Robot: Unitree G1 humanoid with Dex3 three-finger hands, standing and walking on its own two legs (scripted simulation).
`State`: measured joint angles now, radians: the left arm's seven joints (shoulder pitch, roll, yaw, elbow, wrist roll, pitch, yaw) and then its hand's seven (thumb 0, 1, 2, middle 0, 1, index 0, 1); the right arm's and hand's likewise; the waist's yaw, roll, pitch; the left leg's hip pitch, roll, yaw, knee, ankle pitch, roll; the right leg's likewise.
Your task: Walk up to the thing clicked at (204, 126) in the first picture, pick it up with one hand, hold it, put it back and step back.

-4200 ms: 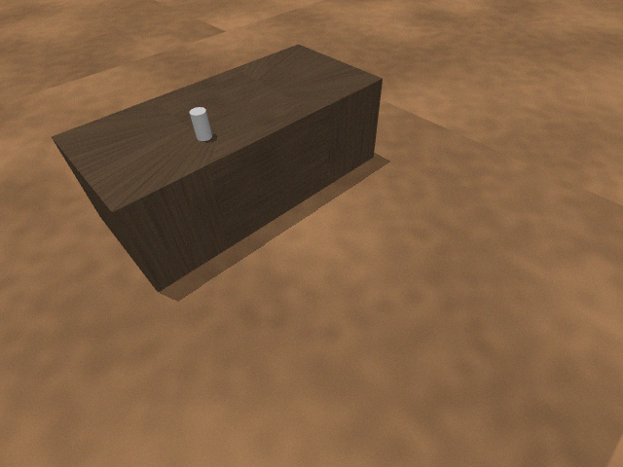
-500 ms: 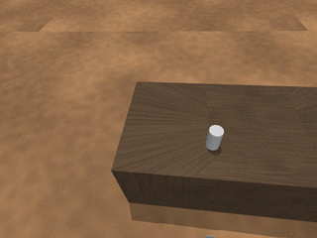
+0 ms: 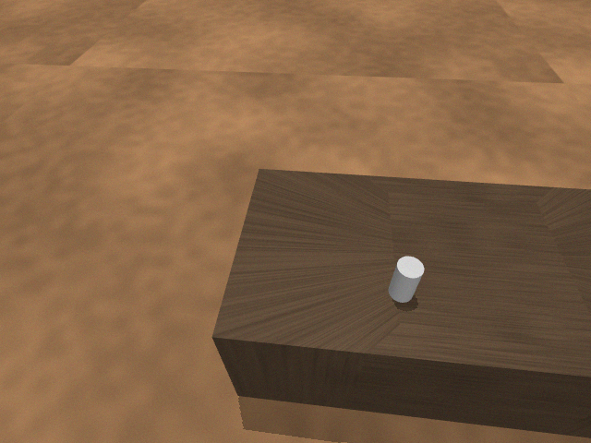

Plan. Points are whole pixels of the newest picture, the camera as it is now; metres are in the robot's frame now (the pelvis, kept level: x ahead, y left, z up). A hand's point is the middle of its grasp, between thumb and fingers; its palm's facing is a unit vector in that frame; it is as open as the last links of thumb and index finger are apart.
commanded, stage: walk up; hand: right
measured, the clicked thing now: (405, 279) +0.54 -0.22 -0.26
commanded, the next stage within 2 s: stand in 0.94 s
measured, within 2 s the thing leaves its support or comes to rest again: neither
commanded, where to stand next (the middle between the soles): +0.08 +0.00 m, yaw -3 degrees
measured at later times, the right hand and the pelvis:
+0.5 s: hand out of the picture +0.10 -0.27 -0.14, palm faces +0.02 +0.94 -0.34, open 7.4 cm; pelvis +0.01 +0.00 +0.01, yaw -2 degrees
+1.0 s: hand out of the picture +0.10 -0.26 -0.14, palm faces +0.06 +0.94 -0.33, open 7.4 cm; pelvis +0.02 +0.00 +0.01, yaw -2 degrees
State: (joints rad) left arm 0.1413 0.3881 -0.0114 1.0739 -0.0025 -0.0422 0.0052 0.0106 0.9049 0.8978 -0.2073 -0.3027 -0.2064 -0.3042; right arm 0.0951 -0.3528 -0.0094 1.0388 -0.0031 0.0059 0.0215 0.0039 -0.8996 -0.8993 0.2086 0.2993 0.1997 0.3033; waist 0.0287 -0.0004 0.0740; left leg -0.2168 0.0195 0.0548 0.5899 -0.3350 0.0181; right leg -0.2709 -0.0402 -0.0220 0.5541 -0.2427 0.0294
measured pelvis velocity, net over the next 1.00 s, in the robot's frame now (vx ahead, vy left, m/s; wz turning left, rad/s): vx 0.02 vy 0.00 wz -0.04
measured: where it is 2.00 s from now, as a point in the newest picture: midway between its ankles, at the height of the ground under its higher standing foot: outside the picture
